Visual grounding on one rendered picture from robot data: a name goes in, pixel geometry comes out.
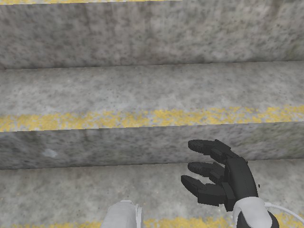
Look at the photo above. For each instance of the robot right hand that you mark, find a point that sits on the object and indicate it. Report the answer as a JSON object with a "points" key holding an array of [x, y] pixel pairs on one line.
{"points": [[233, 182]]}

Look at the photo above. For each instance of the robot left thigh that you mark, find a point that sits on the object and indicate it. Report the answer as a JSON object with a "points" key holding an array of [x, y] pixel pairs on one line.
{"points": [[123, 214]]}

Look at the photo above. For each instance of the left robot shin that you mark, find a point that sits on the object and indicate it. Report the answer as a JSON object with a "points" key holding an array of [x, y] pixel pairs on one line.
{"points": [[124, 200]]}

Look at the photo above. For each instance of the robot right forearm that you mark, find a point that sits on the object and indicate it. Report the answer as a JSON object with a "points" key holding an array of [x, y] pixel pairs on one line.
{"points": [[251, 212]]}

